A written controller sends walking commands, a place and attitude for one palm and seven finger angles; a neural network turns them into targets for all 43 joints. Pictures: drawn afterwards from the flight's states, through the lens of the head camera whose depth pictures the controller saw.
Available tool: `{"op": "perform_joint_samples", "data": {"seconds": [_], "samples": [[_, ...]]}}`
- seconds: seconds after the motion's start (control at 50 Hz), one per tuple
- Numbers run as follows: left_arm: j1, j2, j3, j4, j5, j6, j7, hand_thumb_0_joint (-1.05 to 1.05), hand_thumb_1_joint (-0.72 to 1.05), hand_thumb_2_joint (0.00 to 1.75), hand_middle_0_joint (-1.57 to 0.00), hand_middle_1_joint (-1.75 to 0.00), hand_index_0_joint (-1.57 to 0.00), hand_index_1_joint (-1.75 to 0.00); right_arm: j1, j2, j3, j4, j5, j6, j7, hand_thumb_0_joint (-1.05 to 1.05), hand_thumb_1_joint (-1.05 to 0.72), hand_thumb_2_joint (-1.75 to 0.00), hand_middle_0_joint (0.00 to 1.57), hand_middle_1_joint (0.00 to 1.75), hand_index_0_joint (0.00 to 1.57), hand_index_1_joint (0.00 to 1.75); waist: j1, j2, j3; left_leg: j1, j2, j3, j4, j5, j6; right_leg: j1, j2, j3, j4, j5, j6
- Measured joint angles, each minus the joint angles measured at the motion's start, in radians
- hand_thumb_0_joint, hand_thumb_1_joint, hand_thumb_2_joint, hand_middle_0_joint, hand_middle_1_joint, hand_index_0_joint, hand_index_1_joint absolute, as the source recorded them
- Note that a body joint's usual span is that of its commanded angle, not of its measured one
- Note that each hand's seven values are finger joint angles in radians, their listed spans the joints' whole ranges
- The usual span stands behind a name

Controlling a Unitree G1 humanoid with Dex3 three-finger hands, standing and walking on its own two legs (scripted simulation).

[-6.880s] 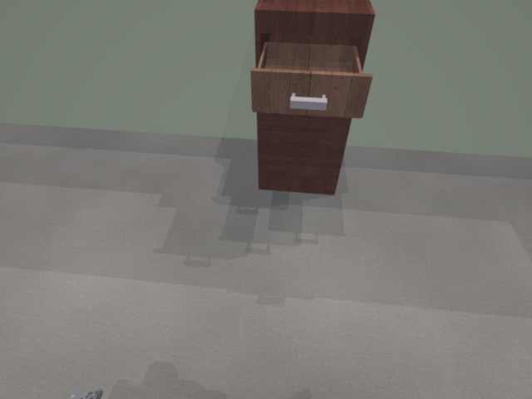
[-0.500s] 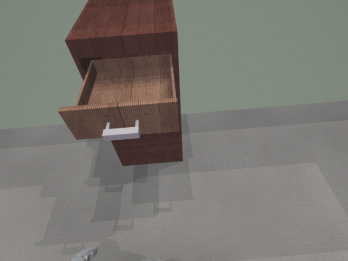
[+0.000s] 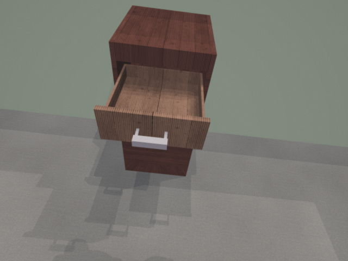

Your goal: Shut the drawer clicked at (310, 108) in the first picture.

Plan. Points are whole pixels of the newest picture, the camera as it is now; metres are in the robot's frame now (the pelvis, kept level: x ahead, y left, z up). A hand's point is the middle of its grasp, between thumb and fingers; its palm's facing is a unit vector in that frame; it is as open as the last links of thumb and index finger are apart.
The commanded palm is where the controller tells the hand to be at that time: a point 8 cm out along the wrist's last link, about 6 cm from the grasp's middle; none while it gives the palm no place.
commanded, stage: take the last steps up to it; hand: left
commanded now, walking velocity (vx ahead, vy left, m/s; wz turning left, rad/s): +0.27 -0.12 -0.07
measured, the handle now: (150, 137) +0.49 +0.11 -0.04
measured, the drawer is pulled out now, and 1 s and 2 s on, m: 0.30 0.30 0.30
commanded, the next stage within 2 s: come to a stop and stand still in 0.44 s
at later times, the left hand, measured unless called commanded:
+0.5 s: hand (144, 235) +0.23 +0.09 -0.18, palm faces +0.02 -0.98 -0.20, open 7.3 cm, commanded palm none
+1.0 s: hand out of the picture +0.15 +0.08 -0.18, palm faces +0.05 -0.98 -0.19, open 7.4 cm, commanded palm none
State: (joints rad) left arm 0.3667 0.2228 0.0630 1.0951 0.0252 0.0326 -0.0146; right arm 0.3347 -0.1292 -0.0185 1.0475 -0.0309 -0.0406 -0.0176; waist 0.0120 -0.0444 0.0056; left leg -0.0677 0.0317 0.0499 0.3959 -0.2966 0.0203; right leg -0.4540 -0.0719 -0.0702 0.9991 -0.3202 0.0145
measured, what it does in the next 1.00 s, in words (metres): walks ahead: right foot, then left foot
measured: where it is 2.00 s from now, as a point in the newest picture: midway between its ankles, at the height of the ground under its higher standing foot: outside the picture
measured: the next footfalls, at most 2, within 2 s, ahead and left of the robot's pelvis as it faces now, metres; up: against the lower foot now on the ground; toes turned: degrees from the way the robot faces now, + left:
right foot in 0.34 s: +0.24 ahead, -0.18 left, +0.00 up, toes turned -9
left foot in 0.68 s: +0.26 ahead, +0.02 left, +0.00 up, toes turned +3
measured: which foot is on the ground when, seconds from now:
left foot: down 0.00-0.34, up 0.36-0.66, down 0.68-1.00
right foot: up 0.00-0.32, down 0.34-1.00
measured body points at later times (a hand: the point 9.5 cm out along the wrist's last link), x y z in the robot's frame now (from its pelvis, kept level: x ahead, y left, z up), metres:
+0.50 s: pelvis +0.13 -0.08 -0.02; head +0.14 -0.09 +0.43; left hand +0.23 +0.14 -0.16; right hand +0.08 -0.31 -0.18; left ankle +0.07 +0.04 -0.67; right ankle +0.20 -0.18 -0.75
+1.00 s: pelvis +0.19 -0.08 -0.01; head +0.21 -0.09 +0.44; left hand +0.15 +0.13 -0.16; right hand +0.25 -0.31 -0.16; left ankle +0.22 +0.02 -0.75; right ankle +0.20 -0.18 -0.75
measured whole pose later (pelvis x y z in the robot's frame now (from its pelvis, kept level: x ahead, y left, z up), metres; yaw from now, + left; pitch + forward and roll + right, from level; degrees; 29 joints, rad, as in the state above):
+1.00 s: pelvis +0.19 -0.08 -0.01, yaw -2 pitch -1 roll +0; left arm 0.34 0.13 0.02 1.11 0.01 0.02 0.03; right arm 0.16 -0.16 -0.03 1.05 -0.01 0.00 -0.04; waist 0.04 0.00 0.06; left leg -0.23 0.03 0.12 0.44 -0.19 0.02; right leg -0.21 -0.02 -0.13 0.46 -0.23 -0.04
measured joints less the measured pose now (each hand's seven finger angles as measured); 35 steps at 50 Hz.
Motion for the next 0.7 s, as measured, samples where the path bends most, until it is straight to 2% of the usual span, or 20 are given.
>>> {"op": "perform_joint_samples", "data": {"seconds": [0.08,0.14,0.22,0.3,0.34,0.38,0.42,0.46,0.52,0.58,0.62,0.66,0.68,0.7], "samples": [[-0.039,-0.002,0.003,-0.011,-0.003,-0.009,-0.001,0.01,0.91,0.90,-0.20,-0.29,-0.19,-0.30,0.062,0.021,0.008,0.040,0.006,-0.011,-0.007,0.00,-0.91,-0.90,0.20,0.30,0.20,0.30,-0.003,-0.002,0.012,0.063,-0.004,0.009,-0.076,0.015,-0.002,-0.085,-0.014,0.019,0.046,0.076,0.011],[-0.080,-0.009,0.003,-0.022,-0.005,-0.005,-0.001,0.01,0.91,0.90,-0.20,-0.29,-0.19,-0.30,0.100,0.032,0.008,0.064,0.006,-0.014,-0.011,0.00,-0.91,-0.90,0.21,0.30,0.20,0.30,-0.013,-0.002,0.023,0.096,-0.003,0.019,-0.098,0.003,-0.011,-0.122,-0.025,0.017,0.015,0.108,0.013],[-0.148,-0.023,0.000,-0.040,-0.010,-0.005,-0.005,0.01,0.91,0.90,-0.20,-0.29,-0.19,-0.30,0.135,0.035,0.003,0.087,-0.001,-0.012,-0.013,0.00,-0.91,-0.90,0.21,0.30,0.20,0.30,-0.040,0.008,0.046,0.130,0.009,0.033,-0.095,-0.034,-0.032,-0.114,-0.029,-0.002,-0.139,0.118,-0.002],[-0.214,-0.036,-0.002,-0.064,-0.012,-0.024,-0.008,0.01,0.91,0.90,-0.20,-0.29,-0.19,-0.30,0.156,0.025,-0.007,0.108,-0.006,-0.004,-0.011,0.00,-0.90,-0.90,0.21,0.30,0.20,0.30,-0.071,0.034,0.067,0.145,0.041,0.039,-0.031,-0.110,-0.069,-0.031,-0.003,-0.030,-0.325,0.109,-0.031],[-0.232,-0.034,-0.004,-0.080,-0.009,-0.056,-0.008,0.01,0.91,0.90,-0.20,-0.29,-0.19,-0.30,0.174,0.023,-0.010,0.118,0.001,0.001,-0.007,0.00,-0.90,-0.90,0.21,0.30,0.20,0.30,-0.072,0.037,0.067,0.103,0.059,0.034,0.112,-0.183,-0.072,0.044,0.010,-0.041,-0.423,0.174,-0.053],[-0.253,-0.047,-0.003,-0.084,-0.013,-0.085,0.002,0.01,0.91,0.90,-0.20,-0.29,-0.19,-0.30,0.148,0.011,-0.013,0.127,0.015,0.018,-0.003,0.00,-0.90,-0.90,0.21,0.30,0.20,0.30,-0.065,0.060,0.083,-0.025,0.070,-0.011,0.434,-0.239,-0.039,0.038,0.027,-0.060,-0.362,0.156,-0.065],[-0.251,-0.062,-0.010,-0.084,-0.016,-0.088,0.011,0.01,0.91,0.90,-0.20,-0.29,-0.19,-0.30,0.111,-0.005,-0.022,0.121,0.017,0.032,-0.002,0.00,-0.90,-0.90,0.21,0.30,0.20,0.30,-0.058,0.075,0.080,-0.156,0.060,-0.033,0.691,-0.225,-0.013,0.066,0.041,-0.074,-0.367,0.116,-0.071],[-0.236,-0.077,-0.016,-0.076,-0.014,-0.079,0.024,0.00,0.91,0.90,-0.20,-0.29,-0.20,-0.30,0.070,-0.020,-0.029,0.096,0.010,0.038,-0.001,0.00,-0.91,-0.90,0.20,0.30,0.20,0.30,-0.055,0.082,0.064,-0.257,0.061,-0.021,0.783,-0.178,-0.006,0.107,0.051,-0.085,-0.415,0.117,-0.071],[-0.205,-0.080,-0.007,-0.065,-0.015,-0.075,0.047,-0.01,0.93,0.90,-0.20,-0.30,-0.20,-0.30,0.009,-0.032,-0.033,0.047,0.003,0.039,-0.001,0.00,-0.91,-0.90,0.20,0.30,0.20,0.30,-0.052,0.083,0.033,-0.344,0.069,0.010,0.704,-0.129,-0.017,0.158,0.063,-0.100,-0.492,0.137,-0.076],[-0.175,-0.066,-0.014,-0.053,-0.009,-0.066,0.048,-0.01,0.94,0.90,-0.20,-0.30,-0.20,-0.30,-0.045,-0.031,-0.030,0.006,0.003,0.034,0.001,0.00,-0.91,-0.90,0.20,0.30,0.20,0.30,-0.038,0.075,0.009,-0.357,0.071,0.035,0.536,-0.099,-0.028,0.196,0.076,-0.105,-0.542,0.143,-0.082],[-0.155,-0.066,-0.018,-0.042,-0.009,-0.061,0.047,-0.01,0.93,0.90,-0.20,-0.30,-0.20,-0.30,-0.077,-0.034,-0.028,-0.005,0.002,0.030,-0.008,0.00,-0.92,-0.90,0.20,0.30,0.20,0.30,-0.023,0.073,0.002,-0.333,0.064,0.035,0.416,-0.068,-0.036,0.218,0.086,-0.105,-0.557,0.139,-0.080],[-0.132,-0.070,-0.025,-0.028,-0.013,-0.055,0.047,0.00,0.93,0.90,-0.20,-0.30,-0.20,-0.30,-0.098,-0.043,-0.022,-0.008,0.007,0.021,-0.010,0.01,-0.94,-0.90,0.20,0.30,0.20,0.30,-0.007,0.075,-0.002,-0.271,0.056,0.028,0.255,0.018,-0.044,0.232,0.096,-0.102,-0.547,0.123,-0.075],[-0.120,-0.075,-0.029,-0.021,-0.016,-0.051,0.047,0.00,0.93,0.90,-0.20,-0.30,-0.20,-0.30,-0.103,-0.048,-0.017,-0.008,0.009,0.014,-0.010,0.00,-0.94,-0.90,0.20,0.30,0.20,0.30,-0.003,0.084,-0.005,-0.239,0.057,0.018,0.180,0.079,-0.042,0.235,0.105,-0.104,-0.534,0.110,-0.070],[-0.114,-0.074,-0.032,-0.009,-0.019,-0.045,0.047,0.00,0.92,0.90,-0.20,-0.30,-0.20,-0.30,-0.113,-0.042,-0.013,0.001,0.011,0.012,-0.012,0.00,-0.94,-0.90,0.20,0.30,0.20,0.30,0.001,0.073,-0.002,-0.224,0.051,0.018,0.166,0.093,-0.032,0.243,0.100,-0.102,-0.524,0.097,-0.065]]}}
